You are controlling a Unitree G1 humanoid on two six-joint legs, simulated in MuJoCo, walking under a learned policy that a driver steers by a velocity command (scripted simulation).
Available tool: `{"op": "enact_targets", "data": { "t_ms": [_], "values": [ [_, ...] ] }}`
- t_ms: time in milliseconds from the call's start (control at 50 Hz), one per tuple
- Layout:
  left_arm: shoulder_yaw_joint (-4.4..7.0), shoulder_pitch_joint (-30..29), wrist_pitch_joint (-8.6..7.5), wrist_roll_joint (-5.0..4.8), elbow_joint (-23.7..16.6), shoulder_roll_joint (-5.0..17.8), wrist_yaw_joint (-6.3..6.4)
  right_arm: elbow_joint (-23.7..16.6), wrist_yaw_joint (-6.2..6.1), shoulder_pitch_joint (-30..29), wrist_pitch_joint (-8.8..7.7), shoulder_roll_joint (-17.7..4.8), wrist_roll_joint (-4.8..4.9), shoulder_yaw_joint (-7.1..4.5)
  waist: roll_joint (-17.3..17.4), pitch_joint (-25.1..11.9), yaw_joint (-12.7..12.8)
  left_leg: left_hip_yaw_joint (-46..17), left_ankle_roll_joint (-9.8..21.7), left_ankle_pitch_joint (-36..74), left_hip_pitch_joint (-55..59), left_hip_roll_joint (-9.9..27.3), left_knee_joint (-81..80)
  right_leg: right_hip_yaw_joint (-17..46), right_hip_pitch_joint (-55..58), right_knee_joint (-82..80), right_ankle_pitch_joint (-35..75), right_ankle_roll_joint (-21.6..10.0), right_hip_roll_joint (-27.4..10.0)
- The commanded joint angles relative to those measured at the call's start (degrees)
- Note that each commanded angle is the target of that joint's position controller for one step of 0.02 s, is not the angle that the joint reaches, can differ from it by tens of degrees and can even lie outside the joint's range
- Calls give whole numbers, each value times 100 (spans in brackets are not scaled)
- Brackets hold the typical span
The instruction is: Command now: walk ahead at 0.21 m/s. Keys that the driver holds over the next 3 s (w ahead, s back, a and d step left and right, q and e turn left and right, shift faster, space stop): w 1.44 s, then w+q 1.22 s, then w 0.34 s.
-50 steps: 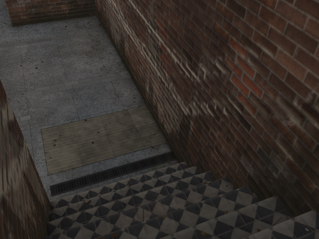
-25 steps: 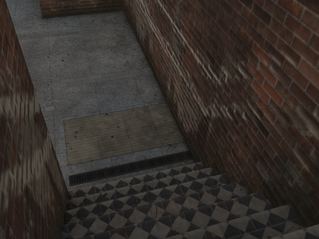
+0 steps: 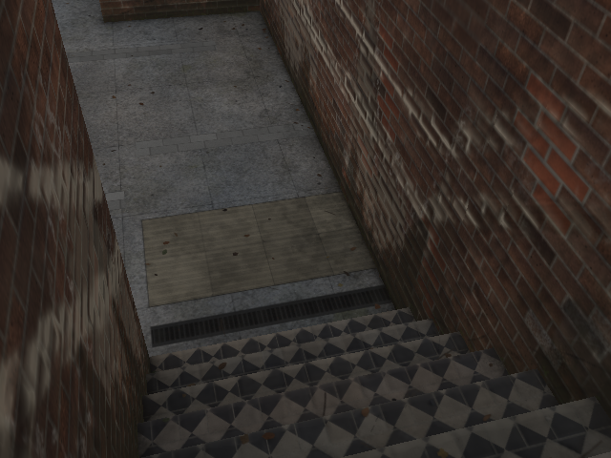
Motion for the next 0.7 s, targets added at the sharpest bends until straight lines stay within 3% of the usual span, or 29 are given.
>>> {"op": "enact_targets", "data": {
  "t_ms": [20,40,60,80,100,120,140,160,180,200,220,240,260,280,300,320,340,380,440,520,540,560,580,600,620,640,660,680,700],
  "values": [
    [181,1411,110,185,253,795,37,-569,-151,-761,-116,-992,-166,-183,303,1330,756,548,-490,-2782,-2746,-460,-1062,-81,1509,-2277,-431,-553,129],
    [160,1087,74,195,165,871,54,-633,-174,-590,-127,-765,-143,-128,-865,1446,637,771,-460,-2188,-2510,-794,-228,1351,951,-3962,-1529,-738,-525],
    [181,435,23,63,26,948,87,-508,-188,-90,-127,-547,-144,-92,-1656,1071,256,-15,134,-1024,-1625,-272,744,3064,109,-4395,-2228,-957,-1330],
    [177,-172,81,-19,-127,869,115,-316,-198,444,-72,-475,-5,-98,-1035,612,-263,-278,377,121,-699,-8,605,3179,-391,-3949,-2046,-850,-1440],
    [210,-459,129,-85,-132,918,138,-54,-224,1202,-16,-365,111,-102,-436,44,-741,33,390,600,584,-164,571,2516,-900,-3308,-2072,-593,-1261],
    [248,-959,149,-145,-173,907,206,50,-280,1964,78,-361,172,-106,-150,-286,-1379,250,261,529,1885,-174,647,1635,-1338,-2397,-1827,-276,-858],
    [209,-1201,159,-141,-76,606,174,267,-273,2699,93,-373,73,-62,433,-355,-1776,515,10,232,2390,-372,458,411,-1418,-764,-912,-32,-323],
    [119,-1310,175,-107,-46,318,57,312,-197,3023,32,-409,-165,29,1165,-25,-1896,227,-437,-961,1994,-553,207,-564,-1923,951,-857,184,293],
    [41,-1443,109,-100,-70,53,-3,249,-124,2935,-4,-559,-256,58,1058,456,-1725,-817,-608,-1562,1547,-176,400,-382,-2678,2603,-262,247,179],
    [45,-1458,79,-118,-196,55,-46,64,-110,2623,17,-675,-235,56,370,536,-1462,-1575,-508,-2200,1095,162,289,33,-2900,3190,357,274,-12],
    [0,-708,82,-224,-348,-79,-55,-169,-113,1584,26,-1190,-236,-28,663,381,-591,-3382,-256,-4503,216,841,-785,78,-2666,2665,936,431,-204],
    [5,-286,99,-95,-275,113,-27,-378,-140,1075,-2,-1437,-170,-96,853,526,-239,-3833,7,-5010,-422,1056,-1314,145,-2200,2693,1442,597,-377],
    [23,-192,145,34,-204,334,16,-428,-137,922,-44,-1375,-185,-57,868,718,-208,-3435,-28,-4834,-733,809,-1532,95,-1920,2680,1460,635,-330],
    [9,-324,213,36,-132,337,93,-512,-135,919,-88,-1298,-279,-7,639,987,-314,-2943,5,-4371,-1276,581,-1568,27,-1524,2588,1754,729,-392],
    [-9,-498,267,28,-192,355,112,-554,-175,964,-119,-1251,-295,25,508,1165,-377,-2756,144,-4067,-1466,483,-1630,42,-1400,2491,1757,749,-403],
    [-55,-862,273,7,-291,280,138,-486,-203,1174,-148,-1180,-275,59,292,1346,-545,-2762,499,-3718,-1345,531,-1471,218,-1674,2627,1833,802,-486],
    [-92,-917,259,-8,-291,200,154,-432,-221,1372,-152,-1146,-275,72,-95,1286,-553,-2847,707,-3393,-823,586,-1175,434,-2134,2604,1940,856,-558],
    [-144,-1116,205,-43,-368,100,184,-381,-231,1771,-147,-1073,-266,109,-294,1158,-748,-2809,945,-3065,-187,577,-954,521,-2646,2671,1932,954,-583],
    [-161,-1405,175,-88,-567,17,228,-399,-225,1975,-129,-1048,-247,105,-248,1132,-917,-2731,1193,-2902,123,555,-836,522,-3040,2959,1838,1050,-637],
    [-326,-2166,-9,-128,-940,-308,275,-342,-265,1963,-178,-1034,-255,88,-190,1205,-1046,-2654,1841,-2213,398,773,-532,515,-3849,2647,1983,1058,-1169],
    [-323,-2453,-99,-30,-1060,-294,240,-45,-292,2238,-293,-582,-201,164,-346,1125,-1129,-2580,1833,-2002,594,591,-159,672,-4203,2710,2407,1079,-1174],
    [-346,-2392,-133,-50,-1065,-376,223,23,-299,2319,-339,-638,-197,161,-170,993,-1117,-2557,1844,-1873,662,596,17,661,-4287,2639,2515,1092,-1238],
    [-293,-2170,-239,-99,-1130,-161,234,48,-291,2140,-405,-493,-182,206,-202,903,-944,-2179,1755,-1946,564,334,356,658,-4176,1473,3324,1165,-1296],
    [-305,-2370,-252,-159,-1216,-212,216,105,-281,2226,-448,-515,-237,210,76,832,-1080,-2268,1803,-1725,445,349,421,515,-4105,1509,3467,1168,-1241],
    [-228,-2302,-248,-239,-1151,-47,187,219,-308,2413,-487,-704,-218,170,218,839,-1092,-2296,1805,-1989,366,333,481,543,-4025,1059,3404,1212,-1281],
    [-264,-2480,-245,-253,-1293,-104,139,135,-400,2052,-506,-521,-197,238,241,914,-973,-2246,1690,-2196,31,377,535,720,-3700,111,3963,1319,-1406],
    [-364,-2822,-205,-204,-1411,-268,77,-124,-488,1615,-420,-625,-274,197,199,977,-1005,-2047,1641,-2357,-504,205,354,522,-2954,-1219,4554,1338,-1348],
    [-362,-2990,-206,-249,-1435,-251,21,-279,-518,1361,-367,-784,-275,135,271,999,-1086,-1910,1623,-2370,-1031,178,33,528,-1902,-2255,4834,1372,-1303],
    [-296,-3064,-198,-381,-1441,-58,11,-317,-457,1195,-330,-966,-274,72,321,966,-1129,-1688,1590,-2141,-1382,188,-242,291,-887,-3090,4713,1373,-1180]
  ]
}}
Next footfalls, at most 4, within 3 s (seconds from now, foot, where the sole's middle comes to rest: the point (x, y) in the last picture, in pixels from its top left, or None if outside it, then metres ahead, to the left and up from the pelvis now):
0.84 right None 0.23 -0.21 -0.80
1.26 left None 0.43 -0.09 -1.00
1.74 right None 0.75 -0.30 -1.21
2.28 left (334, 448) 0.90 -0.03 -1.41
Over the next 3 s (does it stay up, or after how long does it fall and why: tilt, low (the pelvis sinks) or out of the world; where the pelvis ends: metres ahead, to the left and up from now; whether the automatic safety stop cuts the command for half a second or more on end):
stays up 1.18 -0.06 -0.90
